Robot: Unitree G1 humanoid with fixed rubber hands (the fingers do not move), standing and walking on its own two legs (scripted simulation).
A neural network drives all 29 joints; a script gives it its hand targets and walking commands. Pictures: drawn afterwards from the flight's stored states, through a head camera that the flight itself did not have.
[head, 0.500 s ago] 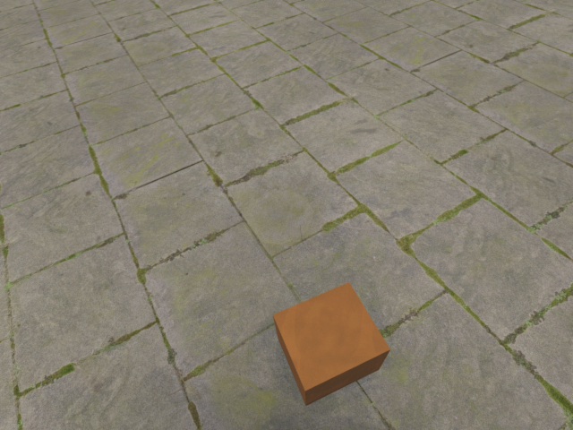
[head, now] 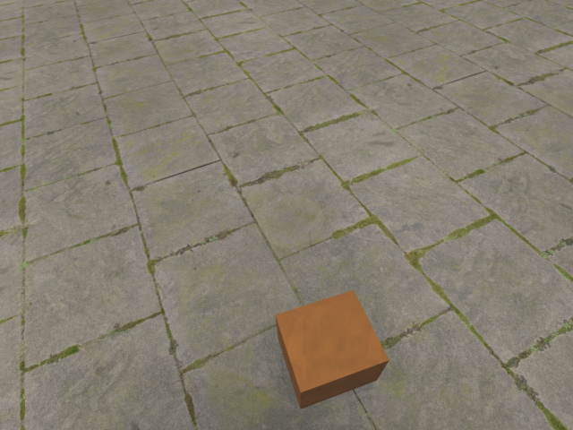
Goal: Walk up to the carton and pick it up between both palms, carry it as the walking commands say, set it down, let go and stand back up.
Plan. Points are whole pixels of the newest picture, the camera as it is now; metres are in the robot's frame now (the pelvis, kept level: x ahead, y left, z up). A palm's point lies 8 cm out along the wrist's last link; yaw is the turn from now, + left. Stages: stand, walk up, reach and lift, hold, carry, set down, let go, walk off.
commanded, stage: walk up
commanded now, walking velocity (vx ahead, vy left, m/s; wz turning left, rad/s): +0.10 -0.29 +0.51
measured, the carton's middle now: (327, 348) +0.46 -0.07 -0.66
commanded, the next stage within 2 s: none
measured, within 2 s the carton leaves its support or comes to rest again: neither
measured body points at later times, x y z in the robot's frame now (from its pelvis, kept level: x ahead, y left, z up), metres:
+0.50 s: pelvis +0.05 -0.16 +0.00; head +0.10 -0.19 +0.44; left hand +0.01 +0.08 -0.14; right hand +0.12 -0.40 -0.17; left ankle -0.02 -0.06 -0.66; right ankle +0.02 -0.21 -0.73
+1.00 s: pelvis +0.04 -0.15 +0.00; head +0.07 -0.17 +0.45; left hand -0.02 +0.07 -0.15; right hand +0.16 -0.36 -0.17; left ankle +0.02 +0.00 -0.67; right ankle +0.02 -0.21 -0.73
